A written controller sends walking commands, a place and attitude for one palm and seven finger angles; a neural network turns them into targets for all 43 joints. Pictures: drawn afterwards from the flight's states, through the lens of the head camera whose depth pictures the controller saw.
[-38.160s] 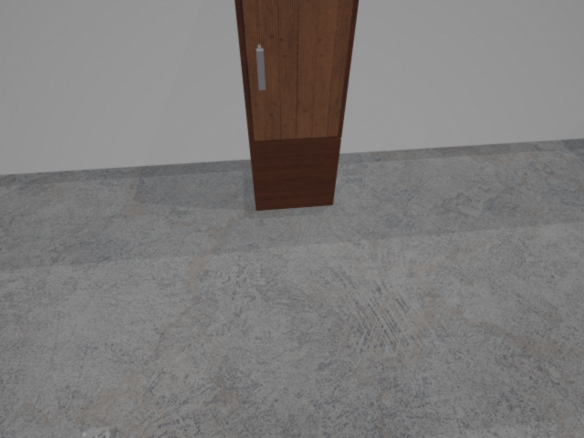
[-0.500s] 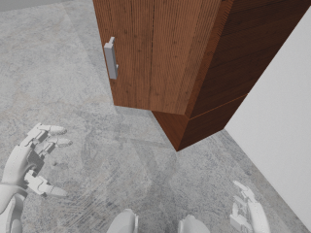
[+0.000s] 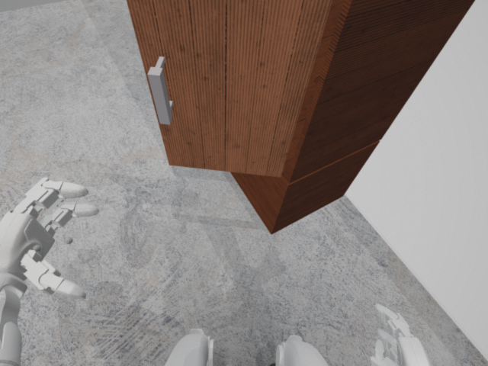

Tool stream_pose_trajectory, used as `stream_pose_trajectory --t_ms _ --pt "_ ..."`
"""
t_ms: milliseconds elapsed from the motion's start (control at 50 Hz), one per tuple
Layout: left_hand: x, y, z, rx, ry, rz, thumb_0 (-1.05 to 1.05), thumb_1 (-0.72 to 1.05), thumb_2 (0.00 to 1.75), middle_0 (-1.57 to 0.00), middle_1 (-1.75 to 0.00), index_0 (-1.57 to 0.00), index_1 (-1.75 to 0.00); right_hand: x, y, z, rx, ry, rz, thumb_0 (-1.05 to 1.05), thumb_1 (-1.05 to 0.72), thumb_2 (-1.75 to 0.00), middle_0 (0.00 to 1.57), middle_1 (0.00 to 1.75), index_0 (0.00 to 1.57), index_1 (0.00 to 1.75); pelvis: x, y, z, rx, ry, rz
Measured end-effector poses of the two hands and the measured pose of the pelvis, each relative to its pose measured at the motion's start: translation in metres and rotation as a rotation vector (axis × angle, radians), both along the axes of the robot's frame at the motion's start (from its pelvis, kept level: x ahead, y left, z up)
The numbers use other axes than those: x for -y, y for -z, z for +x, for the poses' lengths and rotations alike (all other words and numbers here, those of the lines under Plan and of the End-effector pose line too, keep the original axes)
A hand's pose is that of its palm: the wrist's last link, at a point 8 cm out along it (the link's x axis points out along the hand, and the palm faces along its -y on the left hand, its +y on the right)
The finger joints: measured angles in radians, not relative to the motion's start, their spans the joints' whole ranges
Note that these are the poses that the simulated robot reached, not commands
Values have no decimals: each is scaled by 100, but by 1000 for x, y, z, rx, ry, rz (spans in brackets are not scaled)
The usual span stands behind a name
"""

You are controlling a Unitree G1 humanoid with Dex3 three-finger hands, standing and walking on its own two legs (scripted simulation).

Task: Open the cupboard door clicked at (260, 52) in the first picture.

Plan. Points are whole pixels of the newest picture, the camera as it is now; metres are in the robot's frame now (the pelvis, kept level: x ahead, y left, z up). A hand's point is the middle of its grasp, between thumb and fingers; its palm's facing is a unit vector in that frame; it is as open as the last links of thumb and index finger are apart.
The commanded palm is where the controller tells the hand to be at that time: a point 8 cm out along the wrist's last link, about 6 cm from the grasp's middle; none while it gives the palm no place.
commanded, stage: raise the hand with hooked fingers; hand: left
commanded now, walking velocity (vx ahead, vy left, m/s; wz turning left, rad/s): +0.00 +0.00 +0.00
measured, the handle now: (163, 91) +0.62 +0.20 +0.04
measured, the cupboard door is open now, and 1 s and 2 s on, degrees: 55 55 55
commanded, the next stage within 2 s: move the hooked fingers beside the handle in 0.28 s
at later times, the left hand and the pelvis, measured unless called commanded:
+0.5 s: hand (75, 239) +0.28 +0.26 +0.05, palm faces -0.05 -1.00 -0.04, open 14.0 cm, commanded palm +0.28 +0.31 +0.05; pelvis +0.00 -0.01 +0.00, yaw +1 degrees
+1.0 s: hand (100, 178) +0.39 +0.26 +0.04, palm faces -0.07 -1.00 -0.02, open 14.0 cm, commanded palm +0.38 +0.31 +0.04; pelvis +0.00 -0.01 -0.01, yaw -1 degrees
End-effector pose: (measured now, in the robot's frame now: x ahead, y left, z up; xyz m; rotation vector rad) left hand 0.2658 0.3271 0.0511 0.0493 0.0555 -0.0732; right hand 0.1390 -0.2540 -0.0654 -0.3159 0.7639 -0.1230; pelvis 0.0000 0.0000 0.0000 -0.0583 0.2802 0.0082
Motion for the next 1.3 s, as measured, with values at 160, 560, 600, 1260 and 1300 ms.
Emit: stream_pose_trajectory --t_ms 160,560,600,1260,1300 --pt "4 0 -4 11 -21 -1 -1 -50 30 -30 -120 -30 -120 1 2 0 3 1 12 1 -90 -90 20 30 20 30 4 0 -1 3 -2 4" --pt "8 2 14 26 -28 -12 -1 -50 30 -30 -120 -30 -120 4 11 10 13 -24 9 1 -90 -90 20 30 20 30 13 7 -5 0 -11 7" --pt "10 2 25 28 -17 -16 -1 -50 30 -30 -120 -30 -120 7 15 7 -2 -18 2 1 -90 -90 20 30 20 30 14 9 -6 -5 -11 5" --pt "15 7 158 17 7 -39 -1 -50 30 -30 -120 -30 -120 21 38 -85 -367 163 -41 1 -90 -90 20 30 20 30 4 16 -3 -103 26 -3" --pt "15 5 165 23 6 -39 -1 -50 30 -30 -120 -30 -120 20 39 -89 -381 171 -40 1 -90 -90 20 30 20 30 3 17 -3 -109 29 -5"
